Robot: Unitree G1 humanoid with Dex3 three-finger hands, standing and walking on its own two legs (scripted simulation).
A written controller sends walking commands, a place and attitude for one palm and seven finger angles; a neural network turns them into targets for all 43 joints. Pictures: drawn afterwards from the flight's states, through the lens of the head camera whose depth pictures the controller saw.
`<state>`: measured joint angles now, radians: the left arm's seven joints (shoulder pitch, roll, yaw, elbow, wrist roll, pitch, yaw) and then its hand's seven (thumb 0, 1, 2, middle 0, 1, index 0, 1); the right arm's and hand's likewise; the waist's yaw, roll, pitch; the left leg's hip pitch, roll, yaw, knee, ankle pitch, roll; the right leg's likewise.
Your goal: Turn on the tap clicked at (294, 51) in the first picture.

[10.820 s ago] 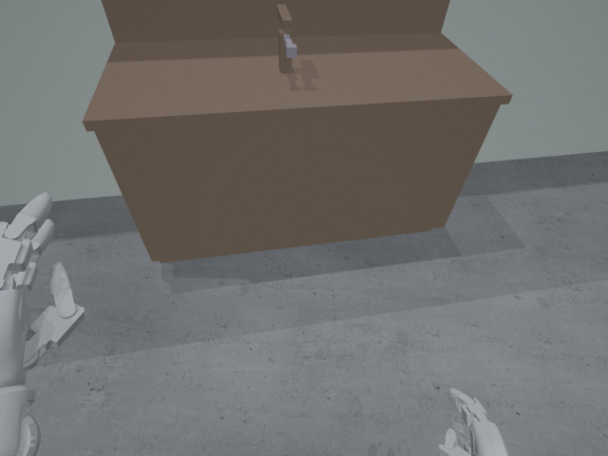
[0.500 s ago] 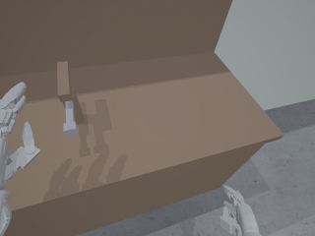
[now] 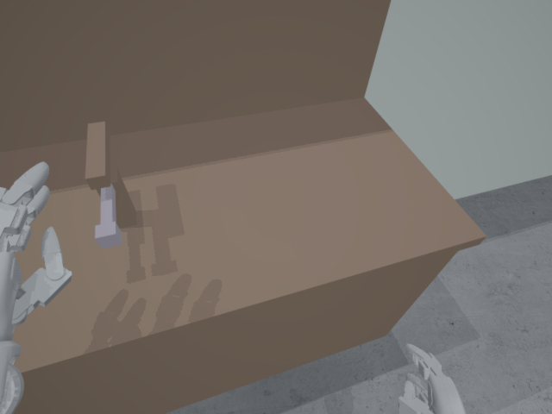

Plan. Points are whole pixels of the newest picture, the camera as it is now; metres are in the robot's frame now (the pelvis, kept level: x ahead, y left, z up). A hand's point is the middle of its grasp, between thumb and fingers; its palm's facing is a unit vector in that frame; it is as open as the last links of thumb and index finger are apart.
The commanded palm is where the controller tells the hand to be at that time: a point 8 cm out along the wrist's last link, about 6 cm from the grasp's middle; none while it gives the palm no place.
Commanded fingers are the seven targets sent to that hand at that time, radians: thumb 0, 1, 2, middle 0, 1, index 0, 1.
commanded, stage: shuffle to correct the standing spot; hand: left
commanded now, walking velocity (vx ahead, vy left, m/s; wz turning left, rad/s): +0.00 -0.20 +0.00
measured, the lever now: (108, 235) +0.34 +0.28 +0.05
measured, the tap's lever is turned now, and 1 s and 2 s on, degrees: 0 0 0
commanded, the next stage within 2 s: come to a stop and stand still in 0.06 s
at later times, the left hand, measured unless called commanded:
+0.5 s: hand (85, 274) +0.23 +0.23 +0.15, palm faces +0.34 -0.85 -0.40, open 7.4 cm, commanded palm +0.17 +0.27 +0.17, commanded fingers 0.00 0.90 0.90 -0.20 -0.30 -0.20 -0.30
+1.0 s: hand (15, 276) +0.21 +0.29 +0.17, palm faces +0.45 -0.84 -0.31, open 7.4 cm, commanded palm +0.15 +0.31 +0.17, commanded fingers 0.00 0.90 0.90 -0.20 -0.30 -0.20 -0.30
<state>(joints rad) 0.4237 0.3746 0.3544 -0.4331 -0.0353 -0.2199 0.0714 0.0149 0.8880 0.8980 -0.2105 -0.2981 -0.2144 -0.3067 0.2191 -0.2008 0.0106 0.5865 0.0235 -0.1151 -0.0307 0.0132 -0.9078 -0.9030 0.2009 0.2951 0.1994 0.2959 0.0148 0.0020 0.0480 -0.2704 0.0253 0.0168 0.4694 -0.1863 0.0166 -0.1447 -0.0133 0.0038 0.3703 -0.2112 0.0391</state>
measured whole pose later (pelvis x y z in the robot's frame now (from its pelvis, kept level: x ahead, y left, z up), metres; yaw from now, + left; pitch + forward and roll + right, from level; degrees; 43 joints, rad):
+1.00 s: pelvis -0.01 +0.02 +0.00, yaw +1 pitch -1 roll -2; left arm 0.35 0.36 0.38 -0.45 -0.04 -0.27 0.11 0.02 0.89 0.90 -0.21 -0.30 -0.21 -0.31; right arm 0.20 -0.17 0.03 0.61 0.01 -0.18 -0.01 0.01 -0.91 -0.90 0.20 0.30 0.20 0.30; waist 0.05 -0.05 0.06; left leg -0.29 -0.01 0.02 0.49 -0.19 0.05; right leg -0.16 -0.05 0.00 0.40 -0.22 0.05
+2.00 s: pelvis +0.01 -0.02 +0.00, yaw +0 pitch +0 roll -2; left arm 0.42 0.37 0.35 -0.49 -0.06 -0.17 0.08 0.02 0.89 0.90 -0.21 -0.30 -0.21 -0.31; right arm 0.18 -0.18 0.01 0.57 0.02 -0.10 -0.02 0.01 -0.91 -0.90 0.20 0.30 0.20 0.30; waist 0.02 -0.01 0.06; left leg -0.28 0.06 -0.01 0.48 -0.20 -0.02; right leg -0.15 0.02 -0.01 0.38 -0.23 0.01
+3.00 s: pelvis -0.01 +0.03 -0.01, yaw +2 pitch +0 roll -2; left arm 0.41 0.42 0.40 -0.54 -0.06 -0.28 0.09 0.02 0.89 0.90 -0.21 -0.30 -0.21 -0.31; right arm 0.16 -0.20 0.02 0.58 0.01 -0.18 0.01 0.01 -0.91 -0.90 0.20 0.30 0.20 0.30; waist 0.03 -0.04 0.11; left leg -0.35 -0.02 0.01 0.53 -0.19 0.06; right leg -0.21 -0.06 -0.01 0.44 -0.23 0.05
